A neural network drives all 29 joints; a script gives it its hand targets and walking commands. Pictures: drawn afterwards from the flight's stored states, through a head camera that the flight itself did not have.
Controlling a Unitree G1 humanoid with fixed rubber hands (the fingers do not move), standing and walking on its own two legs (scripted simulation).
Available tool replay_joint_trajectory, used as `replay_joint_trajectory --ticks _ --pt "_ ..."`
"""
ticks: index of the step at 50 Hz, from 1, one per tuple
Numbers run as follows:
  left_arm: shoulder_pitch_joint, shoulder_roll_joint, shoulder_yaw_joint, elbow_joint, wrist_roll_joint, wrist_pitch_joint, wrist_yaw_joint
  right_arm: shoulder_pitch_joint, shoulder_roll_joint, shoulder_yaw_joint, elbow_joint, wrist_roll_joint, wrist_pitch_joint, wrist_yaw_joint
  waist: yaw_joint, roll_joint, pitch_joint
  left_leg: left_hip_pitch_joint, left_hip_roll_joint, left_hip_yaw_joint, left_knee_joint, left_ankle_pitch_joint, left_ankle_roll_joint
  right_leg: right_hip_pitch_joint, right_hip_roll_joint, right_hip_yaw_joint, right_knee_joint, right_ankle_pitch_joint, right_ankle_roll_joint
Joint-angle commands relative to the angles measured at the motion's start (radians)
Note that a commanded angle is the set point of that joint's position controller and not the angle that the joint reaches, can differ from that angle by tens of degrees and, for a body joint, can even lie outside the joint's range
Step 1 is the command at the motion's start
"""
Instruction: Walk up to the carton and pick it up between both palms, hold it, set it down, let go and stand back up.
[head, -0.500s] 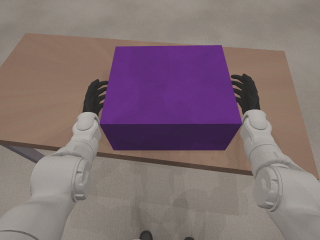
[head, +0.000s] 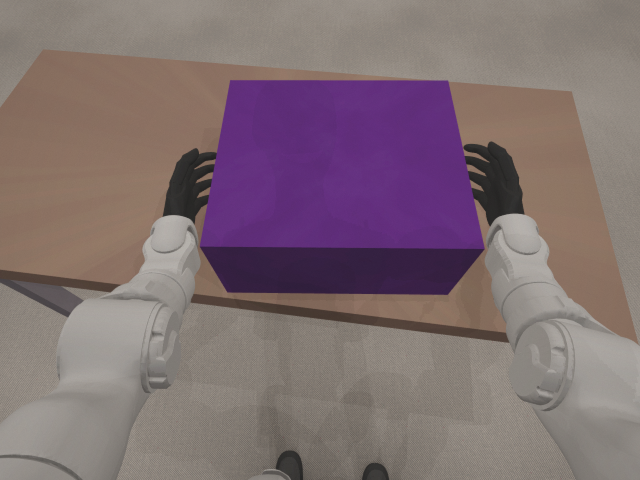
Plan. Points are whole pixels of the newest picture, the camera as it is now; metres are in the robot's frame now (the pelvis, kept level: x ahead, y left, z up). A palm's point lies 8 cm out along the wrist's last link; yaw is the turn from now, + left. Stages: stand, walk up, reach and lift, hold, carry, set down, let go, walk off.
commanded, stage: set down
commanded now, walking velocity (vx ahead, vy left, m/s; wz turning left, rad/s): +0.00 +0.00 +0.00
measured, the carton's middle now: (337, 186) +0.50 +0.02 -0.01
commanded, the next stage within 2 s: none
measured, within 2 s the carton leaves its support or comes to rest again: neither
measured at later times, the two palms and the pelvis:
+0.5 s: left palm (183, 187) +0.45 +0.22 +0.04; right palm (503, 190) +0.47 -0.19 +0.04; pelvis +0.00 +0.00 -0.02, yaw -1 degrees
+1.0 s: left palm (177, 195) +0.44 +0.23 +0.04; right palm (528, 188) +0.46 -0.21 +0.06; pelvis -0.02 -0.02 -0.03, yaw +0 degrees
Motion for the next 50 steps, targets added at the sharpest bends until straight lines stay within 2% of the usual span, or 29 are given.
replay_joint_trajectory --ticks 1,3,6,8,10,14,18,21,26,27,31,33,34,36,39,41,43,45,50 --pt "-0.575 -0.150 -0.055 -0.176 0.071 -0.038 -0.084 -0.435 0.174 0.120 -0.067 -0.048 -0.022 0.085 -0.010 -0.006 -0.636 0.350 0.006 0.015 0.019 0.240 -0.051 0.253 -0.001 -0.014 0.021 0.276 0.026" --pt "-0.577 -0.020 -0.069 -0.181 0.021 -0.028 -0.047 -0.449 0.031 0.132 -0.079 0.022 -0.014 0.051 -0.013 -0.005 -0.681 0.340 0.006 0.016 0.030 0.244 -0.054 0.246 0.005 -0.007 0.027 0.268 0.029" --pt "-0.601 0.143 -0.173 -0.226 -0.126 -0.007 0.019 -0.476 -0.147 0.244 -0.114 0.205 0.019 0.000 -0.015 0.010 -0.802 0.345 0.007 0.007 0.078 0.303 -0.069 0.215 0.017 0.003 0.057 0.283 0.027" --pt "-0.616 0.191 -0.240 -0.234 -0.227 0.018 0.047 -0.515 -0.204 0.339 -0.140 0.334 0.052 -0.019 -0.014 0.020 -0.871 0.328 0.008 -0.010 0.122 0.331 -0.072 0.170 0.026 0.005 0.087 0.286 0.029" --pt "-0.603 0.199 -0.273 -0.211 -0.273 0.046 0.049 -0.535 -0.205 0.401 -0.161 0.403 0.088 -0.028 -0.005 0.015 -0.895 0.310 0.006 -0.019 0.157 0.331 -0.068 0.145 0.029 0.008 0.111 0.286 0.036" --pt "-0.548 0.153 -0.276 -0.157 -0.249 0.076 0.025 -0.539 -0.173 0.415 -0.168 0.412 0.110 -0.046 0.009 0.003 -0.867 0.306 0.003 -0.025 0.199 0.388 -0.063 0.124 0.030 -0.009 0.146 0.326 0.047" --pt "-0.508 0.129 -0.261 -0.155 -0.186 0.089 0.013 -0.488 -0.203 0.402 -0.099 0.432 0.090 -0.055 0.005 0.058 -0.810 0.401 0.011 -0.032 0.232 0.507 -0.089 0.053 0.044 -0.030 0.142 0.345 0.031" --pt "-0.515 0.145 -0.255 -0.187 -0.181 0.097 0.023 -0.489 -0.246 0.417 -0.071 0.460 0.080 -0.047 0.011 0.068 -0.805 0.468 0.018 -0.038 0.257 0.565 -0.099 -0.026 0.060 -0.045 0.137 0.314 0.028" --pt "-0.559 0.151 -0.272 -0.226 -0.213 0.081 0.028 -0.527 -0.243 0.416 -0.120 0.460 0.078 -0.039 -0.009 0.033 -0.857 0.418 0.013 -0.037 0.260 0.476 -0.086 -0.035 0.056 -0.048 0.147 0.276 0.039" --pt "-0.552 0.179 -0.268 -0.230 -0.217 0.082 0.029 -0.526 -0.274 0.416 -0.138 0.462 0.077 -0.040 -0.007 0.028 -0.876 0.402 0.011 -0.034 0.265 0.478 -0.086 -0.008 0.056 -0.049 0.162 0.313 0.044" --pt "-0.596 0.217 -0.266 -0.252 -0.248 0.079 0.031 -0.575 -0.283 0.409 -0.195 0.453 0.094 -0.048 -0.016 -0.016 -0.958 0.318 0.000 -0.026 0.265 0.398 -0.064 0.052 0.049 -0.038 0.199 0.324 0.066" --pt "-0.594 0.222 -0.267 -0.247 -0.252 0.081 0.029 -0.576 -0.280 0.412 -0.195 0.455 0.104 -0.055 -0.020 -0.008 -0.968 0.275 -0.004 -0.023 0.271 0.363 -0.058 0.079 0.042 -0.026 0.213 0.330 0.065" --pt "-0.606 0.185 -0.261 -0.250 -0.250 0.073 0.026 -0.590 -0.218 0.413 -0.203 0.451 0.111 -0.055 -0.022 -0.013 -0.963 0.244 -0.006 -0.025 0.275 0.343 -0.048 0.066 0.033 -0.020 0.218 0.306 0.065" --pt "-0.596 0.227 -0.276 -0.229 -0.256 0.080 0.021 -0.575 -0.261 0.417 -0.191 0.456 0.118 -0.056 -0.027 -0.008 -0.962 0.240 -0.006 -0.024 0.275 0.332 -0.054 0.078 0.034 -0.022 0.229 0.317 0.063" --pt "-0.614 0.234 -0.278 -0.248 -0.254 0.095 0.019 -0.582 -0.274 0.417 -0.171 0.477 0.130 -0.056 -0.029 0.035 -0.964 0.241 -0.008 -0.024 0.288 0.339 -0.062 0.070 0.033 -0.020 0.240 0.303 0.055" --pt "-0.615 0.258 -0.280 -0.248 -0.261 0.105 0.020 -0.579 -0.293 0.430 -0.159 0.496 0.138 -0.055 -0.023 0.046 -0.938 0.255 -0.005 -0.027 0.285 0.330 -0.063 0.047 0.038 -0.019 0.238 0.276 0.050" --pt "-0.603 0.256 -0.283 -0.203 -0.262 0.109 0.020 -0.574 -0.279 0.446 -0.129 0.503 0.146 -0.052 -0.020 0.043 -0.892 0.232 -0.008 -0.029 0.283 0.303 -0.057 0.036 0.033 -0.021 0.239 0.250 0.051" --pt "-0.608 0.312 -0.297 -0.222 -0.280 0.130 0.019 -0.585 -0.348 0.460 -0.151 0.538 0.150 -0.050 -0.012 0.054 -0.927 0.244 -0.007 -0.026 0.290 0.325 -0.064 0.048 0.042 -0.020 0.248 0.271 0.052" --pt "-0.631 0.323 -0.336 -0.203 -0.314 0.154 0.009 -0.592 -0.364 0.501 -0.114 0.583 0.174 -0.032 -0.006 0.049 -0.866 0.243 -0.001 -0.031 0.287 0.297 -0.064 0.010 0.044 -0.027 0.244 0.215 0.049"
